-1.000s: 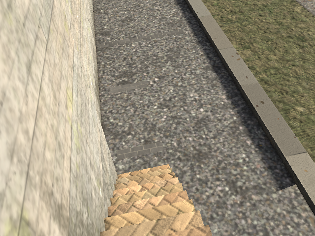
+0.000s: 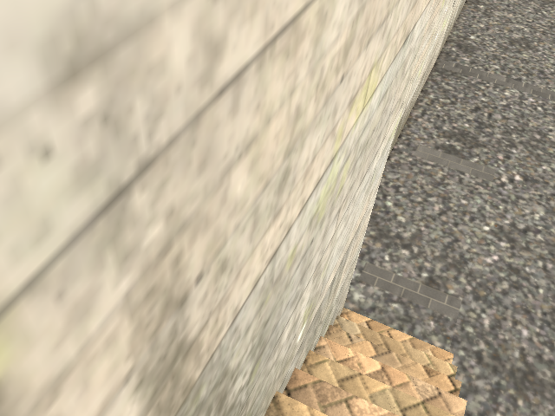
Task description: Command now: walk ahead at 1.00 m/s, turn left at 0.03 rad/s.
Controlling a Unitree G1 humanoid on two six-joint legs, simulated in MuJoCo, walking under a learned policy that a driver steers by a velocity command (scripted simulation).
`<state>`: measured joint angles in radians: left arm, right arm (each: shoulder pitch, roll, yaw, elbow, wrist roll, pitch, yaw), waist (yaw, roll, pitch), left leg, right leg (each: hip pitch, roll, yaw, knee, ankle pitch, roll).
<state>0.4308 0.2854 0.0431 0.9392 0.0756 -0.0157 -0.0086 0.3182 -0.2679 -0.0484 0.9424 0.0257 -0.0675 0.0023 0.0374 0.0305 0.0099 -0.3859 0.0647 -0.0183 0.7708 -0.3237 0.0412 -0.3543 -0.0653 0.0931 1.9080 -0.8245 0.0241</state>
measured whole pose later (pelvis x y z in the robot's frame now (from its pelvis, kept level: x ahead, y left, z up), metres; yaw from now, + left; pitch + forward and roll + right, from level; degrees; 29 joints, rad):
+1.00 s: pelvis +0.52 -0.19 -0.48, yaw -45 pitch -2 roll -1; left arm 0.09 0.20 -0.01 0.86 0.05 -0.03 0.00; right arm 0.63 -0.23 -0.02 1.10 0.02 -0.08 -0.04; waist -0.09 -0.04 -0.04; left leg -0.25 0.00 -0.03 1.05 -0.72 0.02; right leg -0.81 0.10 0.12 1.49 -0.12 -0.10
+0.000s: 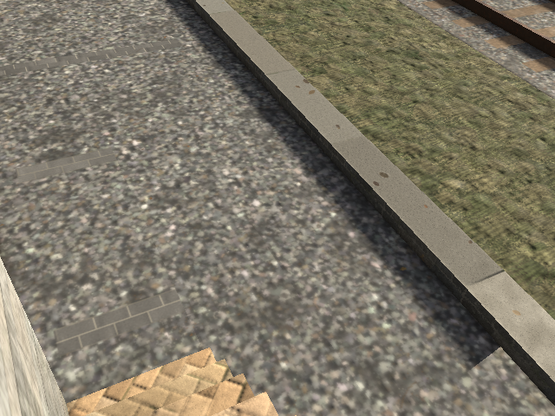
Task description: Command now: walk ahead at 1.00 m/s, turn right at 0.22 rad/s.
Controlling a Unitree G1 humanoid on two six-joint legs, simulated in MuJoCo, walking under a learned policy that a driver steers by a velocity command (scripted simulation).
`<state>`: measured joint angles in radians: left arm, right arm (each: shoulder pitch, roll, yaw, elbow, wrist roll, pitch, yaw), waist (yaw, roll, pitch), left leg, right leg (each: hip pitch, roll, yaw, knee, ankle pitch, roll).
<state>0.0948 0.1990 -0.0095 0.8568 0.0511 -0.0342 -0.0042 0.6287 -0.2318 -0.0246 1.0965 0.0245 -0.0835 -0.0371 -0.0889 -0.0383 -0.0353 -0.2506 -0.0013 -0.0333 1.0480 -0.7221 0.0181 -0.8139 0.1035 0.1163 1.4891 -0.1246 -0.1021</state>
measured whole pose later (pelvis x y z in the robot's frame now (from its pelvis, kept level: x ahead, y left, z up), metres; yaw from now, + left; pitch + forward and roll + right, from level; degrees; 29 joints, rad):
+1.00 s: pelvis +0.56 +0.09 -0.57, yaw +41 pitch -1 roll -1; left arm 0.40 0.20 0.01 0.88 0.03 -0.05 -0.03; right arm 0.30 -0.21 -0.03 0.91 0.02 -0.04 -0.08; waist 0.02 -0.03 -0.01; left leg -0.64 -0.23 -0.08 2.04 -0.88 0.05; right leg -0.29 0.08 0.05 0.55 -0.17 -0.04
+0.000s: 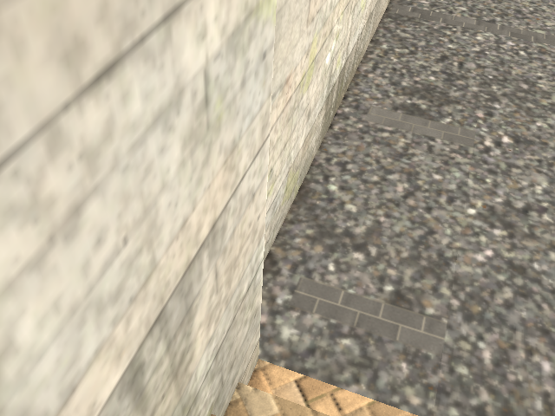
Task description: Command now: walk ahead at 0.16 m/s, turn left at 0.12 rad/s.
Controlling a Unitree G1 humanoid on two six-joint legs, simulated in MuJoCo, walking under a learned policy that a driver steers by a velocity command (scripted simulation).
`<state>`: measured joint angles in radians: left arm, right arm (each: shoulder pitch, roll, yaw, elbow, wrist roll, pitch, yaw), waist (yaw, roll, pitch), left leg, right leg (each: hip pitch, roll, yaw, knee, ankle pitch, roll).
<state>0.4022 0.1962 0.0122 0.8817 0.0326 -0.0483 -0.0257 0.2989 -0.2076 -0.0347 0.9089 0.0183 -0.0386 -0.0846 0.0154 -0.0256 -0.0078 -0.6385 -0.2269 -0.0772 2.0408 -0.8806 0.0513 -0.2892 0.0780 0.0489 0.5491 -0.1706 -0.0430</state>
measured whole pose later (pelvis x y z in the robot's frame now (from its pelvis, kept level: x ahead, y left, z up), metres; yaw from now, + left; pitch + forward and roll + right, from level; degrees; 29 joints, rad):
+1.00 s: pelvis +0.20 -0.11 -0.26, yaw -27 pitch -5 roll +1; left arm 0.37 0.16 -0.04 0.95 0.03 0.03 0.00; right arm 0.18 -0.20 -0.04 0.79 0.00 0.08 -0.05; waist -0.01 0.05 -0.01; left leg -0.98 -0.17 -0.18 1.78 -0.25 -0.04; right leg -0.39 0.00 -0.06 0.92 -0.45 -0.06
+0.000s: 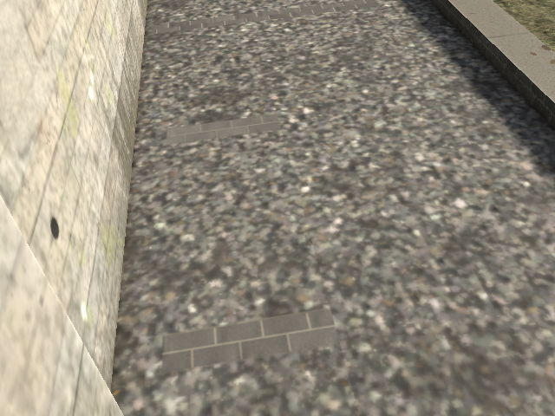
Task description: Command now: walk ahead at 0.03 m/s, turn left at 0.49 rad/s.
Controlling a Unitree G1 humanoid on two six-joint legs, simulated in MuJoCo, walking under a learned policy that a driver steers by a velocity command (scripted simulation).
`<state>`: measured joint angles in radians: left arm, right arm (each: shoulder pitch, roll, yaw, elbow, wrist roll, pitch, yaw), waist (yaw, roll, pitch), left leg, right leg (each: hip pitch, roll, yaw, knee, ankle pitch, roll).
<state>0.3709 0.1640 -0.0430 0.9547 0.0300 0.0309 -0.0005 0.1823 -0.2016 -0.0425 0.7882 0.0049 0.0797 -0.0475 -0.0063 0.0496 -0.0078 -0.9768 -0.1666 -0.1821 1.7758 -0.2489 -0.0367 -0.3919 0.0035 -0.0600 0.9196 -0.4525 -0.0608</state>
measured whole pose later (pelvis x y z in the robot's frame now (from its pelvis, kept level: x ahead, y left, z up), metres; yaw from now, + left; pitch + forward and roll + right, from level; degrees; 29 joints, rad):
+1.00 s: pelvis +0.24 +0.04 -0.17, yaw +7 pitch +1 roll +2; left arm 0.26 0.25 0.04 0.86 0.00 -0.01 -0.04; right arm 0.34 -0.27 -0.08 0.89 -0.03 -0.02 -0.04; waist 0.02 0.00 0.02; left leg -0.53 0.15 0.01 1.99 -0.79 0.06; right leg -0.31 0.01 0.10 0.65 -0.23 -0.04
